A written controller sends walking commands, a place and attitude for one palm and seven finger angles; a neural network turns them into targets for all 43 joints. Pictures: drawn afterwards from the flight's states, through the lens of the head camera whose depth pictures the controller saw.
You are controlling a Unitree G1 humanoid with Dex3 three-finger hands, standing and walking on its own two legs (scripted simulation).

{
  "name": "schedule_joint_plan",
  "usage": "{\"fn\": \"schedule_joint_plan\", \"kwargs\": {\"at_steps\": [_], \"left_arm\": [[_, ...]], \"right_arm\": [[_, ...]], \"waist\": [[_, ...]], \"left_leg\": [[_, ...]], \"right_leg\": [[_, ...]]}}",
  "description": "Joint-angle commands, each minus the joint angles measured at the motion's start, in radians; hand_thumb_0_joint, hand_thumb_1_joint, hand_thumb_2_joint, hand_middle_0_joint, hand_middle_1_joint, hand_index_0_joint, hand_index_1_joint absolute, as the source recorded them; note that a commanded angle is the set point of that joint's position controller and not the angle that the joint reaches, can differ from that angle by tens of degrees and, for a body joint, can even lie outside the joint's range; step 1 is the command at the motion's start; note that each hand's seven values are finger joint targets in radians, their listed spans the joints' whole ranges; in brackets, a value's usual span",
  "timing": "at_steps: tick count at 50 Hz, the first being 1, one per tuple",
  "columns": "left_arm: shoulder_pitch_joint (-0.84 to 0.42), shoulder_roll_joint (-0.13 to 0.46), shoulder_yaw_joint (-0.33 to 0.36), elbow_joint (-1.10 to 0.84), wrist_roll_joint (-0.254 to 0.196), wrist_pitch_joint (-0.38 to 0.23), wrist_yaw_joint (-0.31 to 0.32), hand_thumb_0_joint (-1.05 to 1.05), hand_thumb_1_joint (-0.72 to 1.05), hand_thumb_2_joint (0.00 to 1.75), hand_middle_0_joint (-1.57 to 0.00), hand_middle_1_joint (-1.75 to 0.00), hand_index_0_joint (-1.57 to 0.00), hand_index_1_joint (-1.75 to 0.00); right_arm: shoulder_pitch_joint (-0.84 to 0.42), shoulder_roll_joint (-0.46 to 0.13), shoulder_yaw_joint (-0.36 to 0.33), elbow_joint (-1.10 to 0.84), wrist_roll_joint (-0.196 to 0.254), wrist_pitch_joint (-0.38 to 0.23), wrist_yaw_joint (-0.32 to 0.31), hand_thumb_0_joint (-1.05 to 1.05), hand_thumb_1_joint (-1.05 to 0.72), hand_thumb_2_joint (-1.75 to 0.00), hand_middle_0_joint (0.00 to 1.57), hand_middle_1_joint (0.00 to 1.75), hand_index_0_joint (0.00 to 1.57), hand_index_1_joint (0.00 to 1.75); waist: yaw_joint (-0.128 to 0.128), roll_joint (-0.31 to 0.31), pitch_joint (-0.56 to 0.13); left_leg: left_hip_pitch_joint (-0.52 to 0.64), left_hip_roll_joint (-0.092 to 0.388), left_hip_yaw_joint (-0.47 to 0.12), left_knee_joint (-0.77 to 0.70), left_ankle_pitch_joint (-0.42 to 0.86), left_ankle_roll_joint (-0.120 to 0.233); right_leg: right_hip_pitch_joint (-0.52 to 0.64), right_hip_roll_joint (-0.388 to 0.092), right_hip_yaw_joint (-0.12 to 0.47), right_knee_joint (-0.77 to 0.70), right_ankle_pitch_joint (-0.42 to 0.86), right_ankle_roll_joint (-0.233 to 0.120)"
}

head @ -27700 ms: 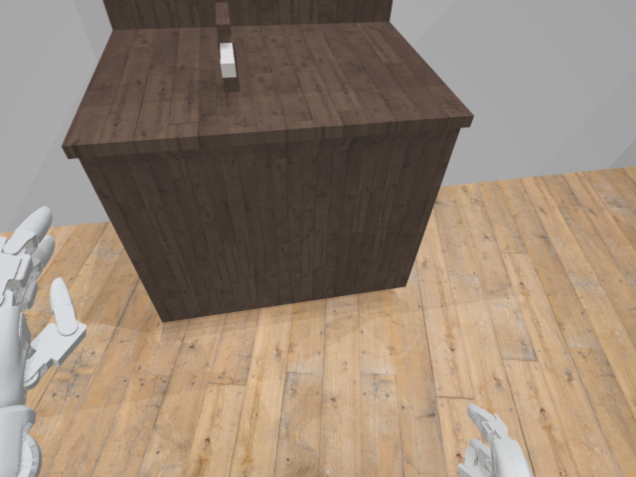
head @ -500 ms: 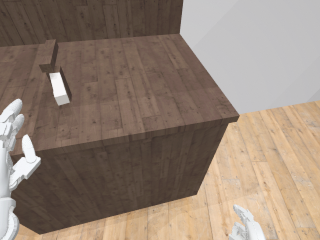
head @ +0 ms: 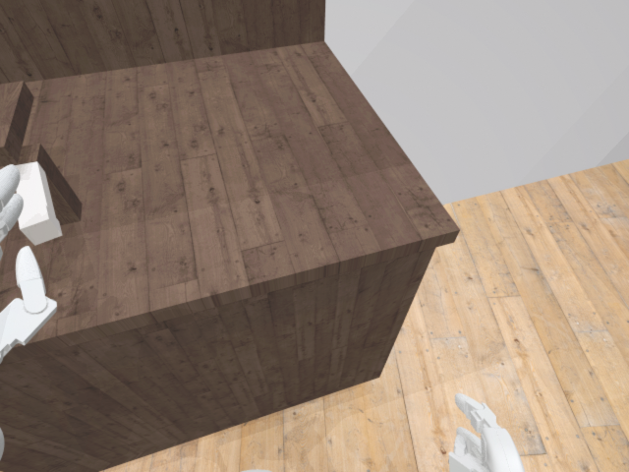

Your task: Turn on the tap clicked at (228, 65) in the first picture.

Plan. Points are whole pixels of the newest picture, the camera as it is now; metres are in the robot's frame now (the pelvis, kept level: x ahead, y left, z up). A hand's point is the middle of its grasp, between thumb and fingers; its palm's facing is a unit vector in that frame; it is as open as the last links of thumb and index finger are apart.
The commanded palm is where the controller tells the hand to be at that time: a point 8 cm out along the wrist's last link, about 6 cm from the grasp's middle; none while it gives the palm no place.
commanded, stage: come to a stop and stand still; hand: left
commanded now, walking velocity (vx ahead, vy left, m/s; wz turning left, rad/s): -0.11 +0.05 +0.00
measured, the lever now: (40, 225) +0.33 +0.32 +0.15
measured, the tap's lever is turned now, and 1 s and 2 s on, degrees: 13 13 13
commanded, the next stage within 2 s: look again from close up in 0.82 s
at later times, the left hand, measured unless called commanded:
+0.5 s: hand (20, 277) +0.26 +0.30 +0.16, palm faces +0.28 -0.90 -0.35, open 7.4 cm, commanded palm +0.20 +0.34 +0.19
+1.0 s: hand out of the picture +0.26 +0.32 +0.17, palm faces +0.37 -0.85 -0.36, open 7.4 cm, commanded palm +0.20 +0.35 +0.19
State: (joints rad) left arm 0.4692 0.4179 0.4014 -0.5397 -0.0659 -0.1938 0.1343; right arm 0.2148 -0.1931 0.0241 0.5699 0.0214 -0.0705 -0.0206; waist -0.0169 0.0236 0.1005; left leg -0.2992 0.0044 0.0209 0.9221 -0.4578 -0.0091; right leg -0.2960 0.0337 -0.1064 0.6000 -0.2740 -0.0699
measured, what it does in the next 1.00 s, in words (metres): steps on the spot: left foot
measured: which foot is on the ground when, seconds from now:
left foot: up 0.00-0.16, down 0.18-1.00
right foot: down 0.00-1.00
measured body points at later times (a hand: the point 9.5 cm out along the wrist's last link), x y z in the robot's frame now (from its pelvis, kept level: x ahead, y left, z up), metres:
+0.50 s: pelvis +0.02 +0.07 +0.01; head +0.03 +0.10 +0.46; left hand +0.24 +0.34 +0.18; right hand +0.17 -0.16 -0.04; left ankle +0.06 +0.14 -0.72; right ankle +0.03 -0.08 -0.72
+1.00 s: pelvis +0.02 +0.08 +0.02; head +0.07 +0.10 +0.46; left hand +0.24 +0.36 +0.19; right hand +0.22 -0.13 -0.06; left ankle +0.06 +0.15 -0.72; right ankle +0.03 -0.08 -0.72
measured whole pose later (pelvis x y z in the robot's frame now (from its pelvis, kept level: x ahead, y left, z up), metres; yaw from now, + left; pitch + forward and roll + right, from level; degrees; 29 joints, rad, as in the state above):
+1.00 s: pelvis +0.02 +0.08 +0.02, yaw -4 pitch -1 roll -1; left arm 0.40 0.33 0.36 -0.48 -0.03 -0.18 0.14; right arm 0.13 -0.18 0.05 0.56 -0.01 -0.12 -0.01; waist 0.04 -0.01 0.12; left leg -0.25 -0.03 0.08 0.47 -0.21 0.07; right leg -0.20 -0.04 0.00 0.41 -0.19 0.05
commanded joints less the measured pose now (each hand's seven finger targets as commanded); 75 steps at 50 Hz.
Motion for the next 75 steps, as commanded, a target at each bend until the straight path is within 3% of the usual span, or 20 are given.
{"fn": "schedule_joint_plan", "kwargs": {"at_steps": [1, 4, 6, 9, 10, 11, 12, 13, 14, 16, 20, 24, 25, 28, 35, 39, 44, 51, 64, 75], "left_arm": [[0.011, 0.129, 0.125, -0.175, 0.007, -0.060, 0.037, 0.00, 0.90, 0.90, -0.20, -0.30, -0.20, -0.30], [-0.023, 0.122, 0.093, -0.178, 0.019, -0.044, 0.049, 0.00, 0.90, 0.90, -0.20, -0.30, -0.20, -0.30], [-0.049, 0.119, 0.069, -0.190, 0.017, -0.034, 0.052, 0.00, 0.90, 0.90, -0.20, -0.30, -0.20, -0.30], [-0.107, 0.129, 0.062, -0.189, 0.020, -0.022, 0.044, 0.00, 0.90, 0.90, -0.20, -0.30, -0.20, -0.30], [-0.992, 0.929, 0.317, -0.447, 0.013, -0.200, 0.058, 0.00, 0.90, 0.90, -0.20, -0.30, -0.20, -0.30], [-0.529, 0.337, 0.280, 0.066, 0.020, -0.116, 0.030, 0.00, 0.90, 0.90, -0.20, -0.30, -0.20, -0.30], [-0.445, 0.276, 0.176, 0.179, 0.016, -0.103, 0.014, 0.00, 0.90, 0.90, -0.20, -0.30, -0.20, -0.30], [-0.455, 0.301, 0.155, 0.110, 0.020, -0.120, 0.004, 0.00, 0.90, 0.90, -0.20, -0.30, -0.20, -0.30], [-0.374, 0.204, 0.067, 0.111, 0.016, -0.127, -0.013, 0.00, 0.90, 0.90, -0.20, -0.30, -0.20, -0.30], [-0.216, 0.075, -0.037, 0.068, 0.009, -0.115, -0.030, 0.00, 0.90, 0.90, -0.20, -0.30, -0.20, -0.30], [-0.124, 0.122, 0.036, -0.083, 0.034, -0.092, -0.012, 0.00, 0.90, 0.90, -0.20, -0.30, -0.20, -0.30], [-0.135, 0.144, 0.122, -0.115, 0.046, -0.095, 0.006, 0.00, 0.90, 0.90, -0.20, -0.30, -0.20, -0.30], [-0.174, 0.208, 0.171, -0.164, 0.048, -0.102, 0.011, 0.00, 0.90, 0.90, -0.20, -0.30, -0.20, -0.30], [-0.159, 0.149, 0.124, -0.183, 0.043, -0.099, 0.011, 0.00, 0.90, 0.90, -0.20, -0.30, -0.20, -0.30], [-0.115, 0.070, 0.054, -0.197, 0.048, -0.078, 0.014, 0.00, 0.90, 0.90, -0.20, -0.30, -0.20, -0.30], [-0.113, 0.054, 0.047, -0.139, 0.045, -0.066, 0.016, 0.00, 0.90, 0.90, -0.20, -0.30, -0.20, -0.30], [-0.141, 0.067, 0.056, -0.160, 0.042, -0.068, 0.021, 0.00, 0.90, 0.90, -0.20, -0.30, -0.20, -0.30], [-0.108, 0.061, 0.049, -0.186, 0.035, -0.062, 0.023, 0.00, 0.90, 0.90, -0.20, -0.30, -0.20, -0.30], [-0.060, 0.076, 0.056, -0.141, 0.014, -0.053, 0.016, 0.00, 0.90, 0.90, -0.20, -0.30, -0.20, -0.30], [-0.005, 0.101, 0.082, -0.180, 0.002, -0.060, 0.014, 0.00, 0.90, 0.90, -0.20, -0.30, -0.20, -0.30]], "right_arm": [[-0.100, -0.090, -0.038, -0.144, -0.004, -0.041, -0.011, 0.00, -0.90, -0.90, 0.20, 0.30, 0.20, 0.30], [-0.107, -0.088, -0.033, -0.131, -0.024, -0.038, -0.038, 0.00, -0.90, -0.90, 0.20, 0.30, 0.20, 0.30], [-0.102, -0.092, -0.043, -0.120, -0.024, -0.042, -0.054, 0.00, -0.90, -0.90, 0.20, 0.30, 0.20, 0.30], [-0.116, -0.120, -0.062, -0.141, -0.010, -0.049, -0.062, 0.00, -0.90, -0.90, 0.20, 0.30, 0.20, 0.30], [0.064, -0.155, 0.132, -0.262, 0.055, -0.061, -0.139, 0.00, -0.90, -0.90, 0.20, 0.30, 0.20, 0.30], [-0.059, -0.043, -0.010, -0.175, 0.035, -0.107, -0.092, 0.00, -0.90, -0.90, 0.20, 0.30, 0.20, 0.30], [-0.073, -0.138, -0.026, -0.136, -0.013, -0.116, -0.056, 0.00, -0.90, -0.90, 0.20, 0.30, 0.20, 0.30], [-0.041, -0.170, -0.043, -0.141, -0.030, -0.127, -0.032, 0.00, -0.90, -0.90, 0.20, 0.30, 0.20, 0.30], [-0.032, -0.155, -0.038, -0.148, -0.024, -0.142, -0.015, 0.00, -0.90, -0.90, 0.20, 0.30, 0.20, 0.30], [-0.018, -0.150, -0.036, -0.159, -0.012, -0.154, 0.016, 0.00, -0.90, -0.90, 0.20, 0.30, 0.20, 0.30], [-0.109, -0.172, -0.042, -0.172, -0.017, -0.164, 0.020, 0.00, -0.90, -0.90, 0.20, 0.30, 0.20, 0.30], [-0.109, -0.152, -0.041, -0.181, -0.030, -0.144, 0.000, 0.00, -0.90, -0.90, 0.20, 0.30, 0.20, 0.30], [-0.119, -0.151, -0.040, -0.176, -0.036, -0.136, -0.003, 0.00, -0.90, -0.90, 0.20, 0.30, 0.20, 0.30], [-0.108, -0.142, -0.043, -0.176, -0.039, -0.136, -0.007, 0.00, -0.90, -0.90, 0.20, 0.30, 0.20, 0.30], [-0.108, -0.147, -0.053, -0.142, -0.033, -0.138, 0.010, 0.00, -0.90, -0.90, 0.20, 0.30, 0.20, 0.30], [-0.120, -0.143, -0.054, -0.140, -0.031, -0.113, 0.009, 0.00, -0.90, -0.90, 0.20, 0.30, 0.20, 0.30], [-0.143, -0.131, -0.050, -0.153, -0.027, -0.095, 0.001, 0.00, -0.90, -0.90, 0.20, 0.30, 0.20, 0.30], [-0.147, -0.127, -0.051, -0.159, -0.025, -0.088, -0.004, 0.00, -0.90, -0.90, 0.20, 0.30, 0.20, 0.30], [-0.145, -0.134, -0.059, -0.158, -0.012, -0.081, -0.021, 0.00, -0.90, -0.90, 0.20, 0.30, 0.20, 0.30], [-0.159, -0.126, -0.056, -0.171, -0.010, -0.079, -0.031, 0.00, -0.90, -0.90, 0.20, 0.30, 0.20, 0.30]], "waist": [[0.030, -0.083, -0.229], [0.035, -0.134, -0.213], [0.031, -0.100, -0.192], [0.042, -0.035, -0.141], [0.004, 0.106, -0.055], [0.047, 0.006, -0.169], [0.051, 0.003, -0.120], [0.053, -0.010, -0.147], [0.058, -0.041, -0.166], [0.060, 0.010, -0.205], [0.056, 0.102, -0.147], [0.048, 0.069, -0.148], [0.049, 0.107, -0.185], [0.048, 0.157, -0.210], [0.037, 0.112, -0.241], [0.036, 0.056, -0.190], [0.038, 0.064, -0.180], [0.036, 0.057, -0.226], [0.030, -0.005, -0.193], [0.046, 0.039, -0.227]], "left_leg": [[-0.152, 0.058, -0.069, -0.020, -0.058, -0.014], [0.027, -0.002, 0.033, -0.248, 0.154, -0.006], [0.140, -0.006, 0.031, -0.396, 0.265, -0.002], [0.131, 0.067, -0.047, -0.496, 0.225, 0.023], [0.094, 0.035, -0.022, -0.512, 0.171, 0.029], [0.108, 0.112, -0.013, -0.438, 0.193, 0.028], [0.106, 0.047, -0.011, -0.427, 0.148, 0.015], [0.064, 0.021, -0.003, -0.391, 0.102, 0.009], [0.075, 0.007, 0.001, -0.361, 0.120, 0.013], [0.126, 0.022, 0.001, -0.417, 0.173, 0.021], [0.061, 0.086, -0.049, -0.619, 0.133, 0.021], [-0.001, 0.111, -0.079, -0.656, 0.151, 0.024], [0.031, 0.115, -0.083, -0.658, 0.191, 0.018], [0.100, 0.118, -0.077, -0.615, 0.348, 0.001], [0.221, 0.128, -0.074, -0.561, 0.575, -0.029], [0.147, 0.131, -0.087, -0.582, 0.427, -0.027], [0.104, 0.118, -0.085, -0.616, 0.242, -0.012], [0.127, 0.088, -0.052, -0.563, 0.370, -0.003], [0.099, 0.062, -0.036, -0.523, 0.292, 0.029], [0.118, 0.097, -0.040, -0.512, 0.544, 0.015]], "right_leg": [[0.246, -0.356, 0.367, -0.172, 0.716, -0.124], [0.088, -0.245, 0.234, -0.240, 0.322, -0.040], [0.014, -0.217, 0.204, -0.250, 0.104, 0.002], [-0.030, -0.130, 0.201, -0.260, -0.110, 0.051], [0.020, -0.091, 0.134, -0.311, -0.051, 0.110], [-0.095, -0.125, 0.149, -0.226, -0.217, 0.066], [-0.074, -0.101, 0.227, -0.272, -0.120, 0.027], [-0.057, -0.147, 0.288, -0.306, -0.104, 0.006], [-0.053, -0.181, 0.303, -0.315, -0.115, -0.007], [-0.018, -0.150, 0.239, -0.272, -0.060, -0.001], [0.060, -0.053, 0.123, -0.201, -0.003, 0.052], [0.133, -0.050, 0.095, -0.163, 0.068, 0.058], [0.140, -0.045, 0.083, -0.140, 0.079, 0.060], [0.128, -0.056, 0.077, -0.146, 0.114, 0.054], [0.073, -0.051, 0.065, -0.129, 0.119, 0.057], [0.092, -0.062, 0.078, -0.161, 0.115, 0.059], [0.130, -0.069, 0.092, -0.185, 0.124, 0.057], [0.180, -0.079, 0.098, -0.199, 0.231, 0.053], [0.179, -0.108, 0.151, -0.261, 0.217, 0.050], [0.185, -0.089, 0.138, -0.232, 0.364, 0.067]]}}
